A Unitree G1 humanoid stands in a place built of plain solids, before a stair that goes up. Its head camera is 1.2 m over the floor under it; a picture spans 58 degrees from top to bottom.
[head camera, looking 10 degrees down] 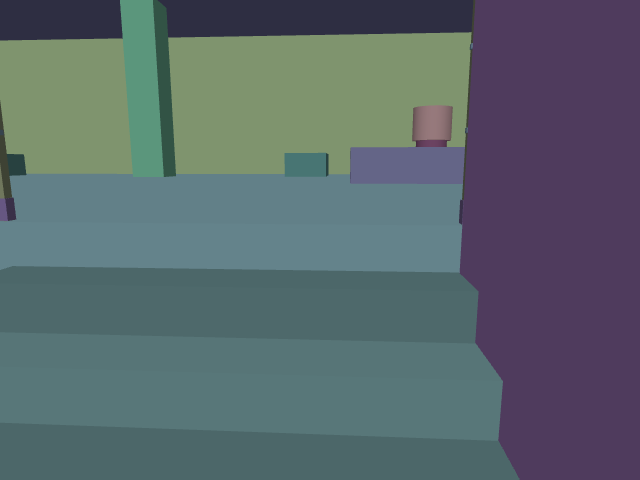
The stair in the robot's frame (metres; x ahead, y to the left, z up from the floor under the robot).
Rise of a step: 0.19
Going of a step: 0.27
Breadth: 1.91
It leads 3 degrees to the right of straight ahead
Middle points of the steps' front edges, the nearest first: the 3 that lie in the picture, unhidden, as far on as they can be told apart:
1.23 0.41 0.57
1.50 0.40 0.77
1.77 0.38 0.96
